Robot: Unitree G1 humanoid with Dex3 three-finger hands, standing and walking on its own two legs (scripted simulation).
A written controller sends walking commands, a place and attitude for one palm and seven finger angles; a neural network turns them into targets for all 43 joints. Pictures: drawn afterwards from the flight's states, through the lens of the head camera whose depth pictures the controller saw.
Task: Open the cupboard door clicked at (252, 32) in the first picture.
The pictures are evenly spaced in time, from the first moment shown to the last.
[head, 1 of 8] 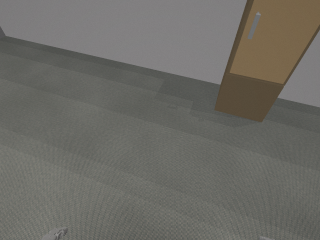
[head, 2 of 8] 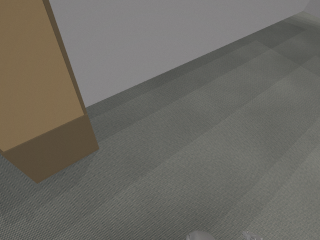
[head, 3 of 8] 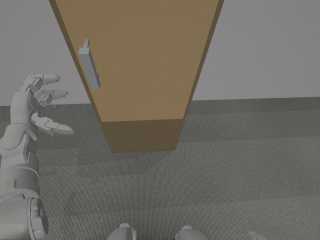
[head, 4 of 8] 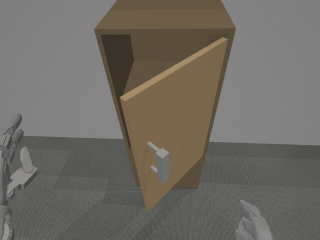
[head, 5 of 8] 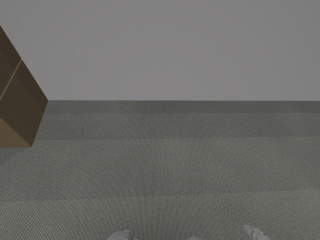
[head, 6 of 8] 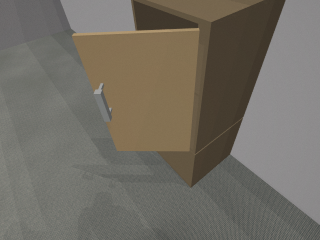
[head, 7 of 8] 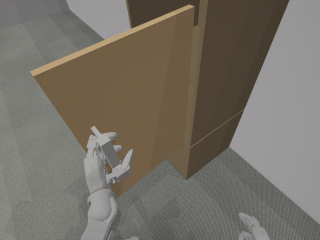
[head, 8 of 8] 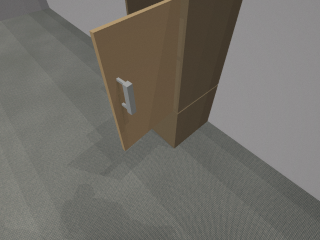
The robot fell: no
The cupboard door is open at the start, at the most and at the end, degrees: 0 96 95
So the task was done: yes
